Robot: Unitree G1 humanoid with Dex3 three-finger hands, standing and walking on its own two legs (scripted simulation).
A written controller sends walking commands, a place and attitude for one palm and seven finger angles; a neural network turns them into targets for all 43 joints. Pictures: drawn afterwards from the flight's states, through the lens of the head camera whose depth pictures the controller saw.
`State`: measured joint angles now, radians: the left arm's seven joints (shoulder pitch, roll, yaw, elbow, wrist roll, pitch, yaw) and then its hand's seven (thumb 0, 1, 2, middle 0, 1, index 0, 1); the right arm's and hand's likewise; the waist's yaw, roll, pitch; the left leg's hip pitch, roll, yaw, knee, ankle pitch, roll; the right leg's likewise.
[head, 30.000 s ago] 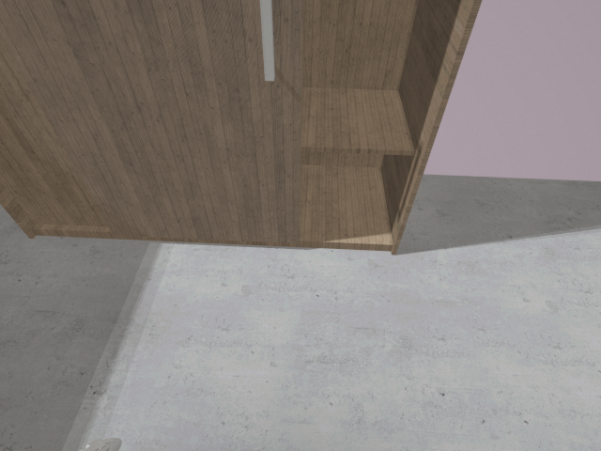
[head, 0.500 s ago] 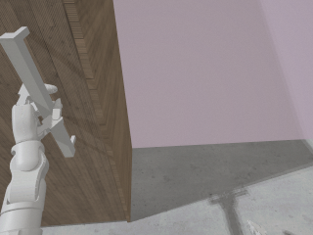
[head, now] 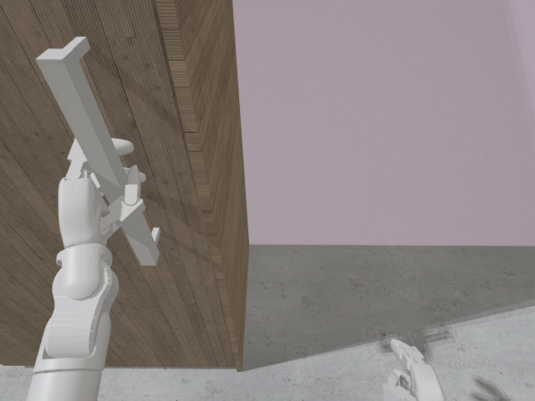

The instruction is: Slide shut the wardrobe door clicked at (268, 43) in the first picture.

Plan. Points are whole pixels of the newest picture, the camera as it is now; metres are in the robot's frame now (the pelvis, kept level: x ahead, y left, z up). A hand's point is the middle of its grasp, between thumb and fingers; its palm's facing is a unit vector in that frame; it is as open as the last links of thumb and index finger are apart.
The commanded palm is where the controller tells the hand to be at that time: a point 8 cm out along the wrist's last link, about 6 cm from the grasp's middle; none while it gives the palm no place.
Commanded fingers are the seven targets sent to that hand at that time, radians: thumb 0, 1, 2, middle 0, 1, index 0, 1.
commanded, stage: stop walking and hold the door there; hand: left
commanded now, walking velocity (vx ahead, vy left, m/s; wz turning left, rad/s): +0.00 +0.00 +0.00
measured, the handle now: (122, 174) +0.35 +0.23 +0.19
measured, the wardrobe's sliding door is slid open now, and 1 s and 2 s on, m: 0.00 0.00 0.00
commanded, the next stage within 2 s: loosen the grip on the handle in 0.48 s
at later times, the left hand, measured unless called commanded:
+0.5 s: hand (135, 198) +0.31 +0.20 +0.18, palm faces +0.42 -0.89 -0.17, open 6.1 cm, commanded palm +0.27 +0.23 +0.17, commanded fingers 0.00 0.90 0.90 -0.45 -1.40 -0.45 -1.40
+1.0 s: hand (132, 193) +0.32 +0.21 +0.18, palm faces +0.44 -0.89 -0.14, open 13.1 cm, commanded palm +0.27 +0.24 +0.19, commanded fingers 0.00 -0.55 0.20 -0.29 -1.20 -0.29 -1.20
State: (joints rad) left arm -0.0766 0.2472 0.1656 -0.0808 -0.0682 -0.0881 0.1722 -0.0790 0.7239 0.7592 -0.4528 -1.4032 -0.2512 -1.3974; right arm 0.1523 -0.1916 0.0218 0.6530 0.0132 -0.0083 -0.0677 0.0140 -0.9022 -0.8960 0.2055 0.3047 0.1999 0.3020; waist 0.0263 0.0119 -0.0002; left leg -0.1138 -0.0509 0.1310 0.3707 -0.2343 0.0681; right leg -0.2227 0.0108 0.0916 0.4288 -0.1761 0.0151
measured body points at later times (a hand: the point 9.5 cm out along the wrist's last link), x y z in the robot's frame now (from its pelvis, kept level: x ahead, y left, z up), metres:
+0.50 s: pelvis +0.01 -0.03 +0.00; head +0.00 -0.04 +0.45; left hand +0.28 +0.25 +0.19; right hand +0.19 -0.28 -0.08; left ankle -0.02 +0.06 -0.74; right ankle +0.04 -0.13 -0.74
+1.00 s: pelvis -0.04 -0.06 -0.02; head -0.05 -0.06 +0.43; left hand +0.29 +0.25 +0.19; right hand +0.14 -0.27 -0.11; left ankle -0.02 +0.06 -0.74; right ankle +0.03 -0.13 -0.74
